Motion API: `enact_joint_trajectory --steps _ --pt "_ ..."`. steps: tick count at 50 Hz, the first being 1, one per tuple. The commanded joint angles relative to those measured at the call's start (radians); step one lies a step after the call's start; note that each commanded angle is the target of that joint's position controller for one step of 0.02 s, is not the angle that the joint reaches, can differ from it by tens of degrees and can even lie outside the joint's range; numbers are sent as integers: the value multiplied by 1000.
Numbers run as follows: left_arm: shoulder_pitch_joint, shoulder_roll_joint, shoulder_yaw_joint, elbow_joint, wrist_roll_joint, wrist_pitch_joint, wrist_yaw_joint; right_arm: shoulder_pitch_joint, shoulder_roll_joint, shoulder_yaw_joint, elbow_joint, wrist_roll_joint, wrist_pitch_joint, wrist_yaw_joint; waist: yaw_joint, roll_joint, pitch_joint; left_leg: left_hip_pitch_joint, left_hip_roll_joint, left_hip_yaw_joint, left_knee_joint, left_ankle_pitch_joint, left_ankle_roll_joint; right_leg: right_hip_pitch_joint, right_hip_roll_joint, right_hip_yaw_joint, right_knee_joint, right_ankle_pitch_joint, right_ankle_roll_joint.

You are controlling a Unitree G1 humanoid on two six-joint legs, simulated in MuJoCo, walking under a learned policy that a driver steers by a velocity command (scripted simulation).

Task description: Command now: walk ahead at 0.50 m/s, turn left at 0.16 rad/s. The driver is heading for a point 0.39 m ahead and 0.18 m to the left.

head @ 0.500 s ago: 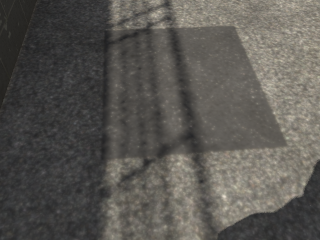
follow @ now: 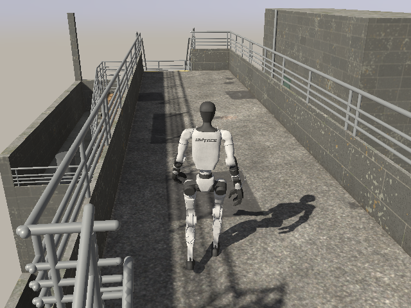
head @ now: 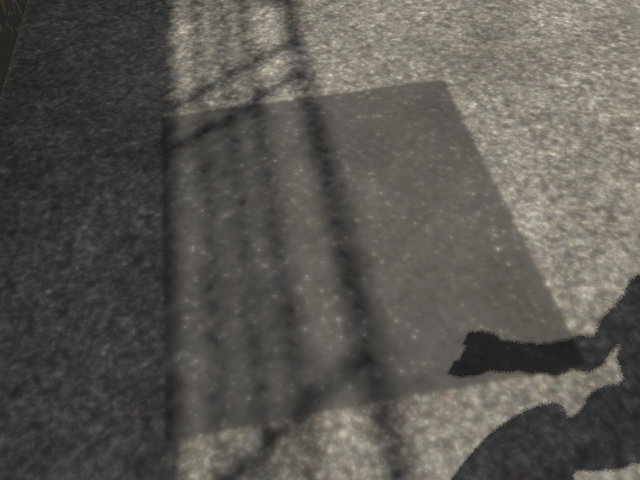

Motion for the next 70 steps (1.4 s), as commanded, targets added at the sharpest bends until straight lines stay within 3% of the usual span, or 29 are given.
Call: enact_joint_trajectory --steps 1,2,3,4,6,13,18,21,22,23,24,25,26,27,28,29,30,31,35,39,44,46,47,48,49,50,53,58,70 --pt "223 139 50 25 -23 4 10 -31 -112 -26 -90 -5 -12 3 100 -73 -101 -489 66 -75 352 76 30 456 -358 484 -342 -161 -161" --pt "192 105 41 31 -23 -3 9 -40 -92 -24 -85 -4 -5 8 73 -76 -47 -449 94 -71 293 117 28 363 -310 377 -384 -112 -117" --pt "182 84 34 44 -28 -10 12 -26 -86 -25 -77 -20 10 13 46 -100 -19 -406 110 -70 256 139 18 294 -272 297 -413 -63 -86" --pt "184 79 33 51 -26 -19 13 -5 -72 -23 -62 -28 24 21 34 -108 -16 -374 110 -64 255 160 9 260 -257 247 -431 -13 -78" --pt "208 92 38 70 -29 -38 13 -27 -62 -25 -67 -26 39 30 20 -86 -6 -405 112 -62 248 213 -2 262 -248 172 -458 71 -81" --pt "277 94 40 124 -28 -42 17 -263 -37 -17 -141 -21 41 44 53 -67 51 -529 120 -7 -17 452 -23 339 -212 -34 -470 239 -65" --pt "359 118 45 172 -24 -32 34 -406 -32 -6 -202 -28 37 58 94 -65 77 -509 97 86 -210 440 24 485 -254 -108 -418 406 -52" --pt "354 141 48 187 -21 -17 44 -365 -44 -13 -201 -37 36 52 62 -88 44 -400 20 141 -259 302 77 556 -265 -154 -253 822 -36" --pt "350 153 51 193 -20 -9 48 -290 -51 -19 -179 -43 32 45 32 -100 6 -318 -24 154 -273 261 95 559 -261 -160 -133 972 -31" --pt "346 162 52 194 -22 -2 49 -170 -70 -30 -141 -50 19 38 -14 -98 -58 -182 -55 137 -331 288 116 529 -249 -160 40 963 -21" --pt "329 158 48 185 -35 0 47 -35 -109 -48 -98 -66 5 27 -84 -58 -139 43 -23 74 -421 437 149 396 -214 -172 271 750 6" --pt "395 52 23 134 -62 -6 36 18 -240 -81 -96 -77 0 13 -52 164 -297 421 314 -296 -330 889 276 33 -93 -183 673 -4 53" --pt "402 94 32 124 -67 -1 36 30 -260 -87 -107 -17 9 6 -48 148 -457 515 482 -592 -404 1230 397 -108 35 -4 896 -456 74" --pt "313 103 37 121 -56 5 36 -15 -231 -78 -102 6 17 -4 -41 19 -365 404 421 -401 -431 1257 351 -130 -31 97 870 -337 70" --pt "273 74 26 110 -57 0 32 -91 -167 -59 -101 8 18 -8 -13 34 -216 258 376 -301 -479 1170 303 -147 -56 91 790 -288 67" --pt "261 73 28 122 -44 5 31 -144 -115 -43 -100 7 19 -10 23 0 -117 135 321 -228 -529 1079 243 -120 -83 91 703 -258 66" --pt "280 77 32 131 -23 24 30 -188 -85 -31 -103 12 19 -14 60 8 -74 36 279 -171 -567 1033 210 -65 -90 90 642 -236 72" --pt "315 68 33 146 -12 45 28 -202 -75 -23 -102 8 16 -13 81 15 -73 -29 257 -130 -586 1039 189 5 -85 84 604 -214 76" --pt "339 36 31 169 -21 72 24 -197 -104 -20 -79 -11 -5 -8 110 38 -106 -56 212 -43 -600 1103 177 47 -61 68 467 -127 90" --pt "243 37 26 163 -20 81 32 -177 -89 -8 -50 -14 6 -11 75 88 -88 -48 193 -29 -610 910 151 67 -68 60 258 -63 89" --pt "208 38 20 184 -26 85 49 -162 -78 1 -13 -23 24 -20 49 84 -48 -67 232 -105 -598 641 161 159 -53 60 67 -118 73" --pt "247 19 11 209 -23 74 55 -188 -73 6 -3 -10 30 -26 81 46 -29 -102 215 -118 -553 521 122 272 -51 60 -147 -10 56" --pt "268 47 14 222 -15 62 60 -172 -56 11 1 -10 29 -28 77 -4 -31 -134 186 -126 -527 439 78 348 -108 127 -219 117 47" --pt "284 104 20 226 -5 49 63 -119 -39 11 3 -14 29 -28 30 -92 -39 -149 115 -83 -463 324 43 384 -214 237 -233 311 27" --pt "220 104 17 234 -30 50 58 -25 9 19 42 5 39 -26 -27 -195 -39 -73 44 -38 -512 175 22 283 -256 275 -236 336 -42" --pt "183 42 3 230 -33 49 47 -51 -16 19 65 -3 47 -32 -6 -153 -14 7 57 -48 -546 208 10 207 -227 262 -257 233 -27" --pt "207 36 1 259 -39 49 49 -123 -62 5 74 -3 50 -32 32 -101 2 32 96 -81 -562 329 15 226 -124 176 -257 129 31" --pt "224 25 0 299 -38 53 53 -116 -16 21 124 -2 45 -40 45 -23 3 -3 104 -79 -587 327 -1 298 -123 168 -247 156 21" --pt "229 2 -10 368 -38 60 55 -80 6 36 201 -4 50 -51 47 -11 25 0 115 -77 -584 325 -7 294 -108 161 -260 128 19"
